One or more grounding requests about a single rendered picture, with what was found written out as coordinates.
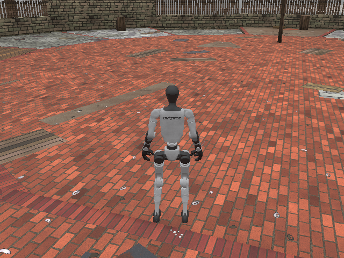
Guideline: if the robot left upper arm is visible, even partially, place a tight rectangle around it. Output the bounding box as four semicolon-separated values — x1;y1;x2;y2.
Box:
147;109;161;138

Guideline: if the robot left foot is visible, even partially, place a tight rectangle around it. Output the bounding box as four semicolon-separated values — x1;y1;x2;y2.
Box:
153;209;161;223

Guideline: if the right robot hand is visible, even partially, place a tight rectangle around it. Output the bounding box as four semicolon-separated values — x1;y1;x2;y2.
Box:
190;150;203;161

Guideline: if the right robot forearm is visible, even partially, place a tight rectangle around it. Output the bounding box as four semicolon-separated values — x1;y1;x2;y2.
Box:
192;131;202;152

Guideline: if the left robot hand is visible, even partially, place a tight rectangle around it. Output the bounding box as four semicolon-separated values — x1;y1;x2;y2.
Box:
142;149;154;161

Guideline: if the left robot forearm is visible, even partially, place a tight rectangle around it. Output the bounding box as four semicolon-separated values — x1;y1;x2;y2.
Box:
143;131;153;151

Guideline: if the robot right upper arm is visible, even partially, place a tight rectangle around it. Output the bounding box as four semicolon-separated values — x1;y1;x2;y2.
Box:
183;109;197;138

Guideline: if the robot left thigh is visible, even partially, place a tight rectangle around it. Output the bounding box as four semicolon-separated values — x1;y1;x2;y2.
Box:
154;150;164;188

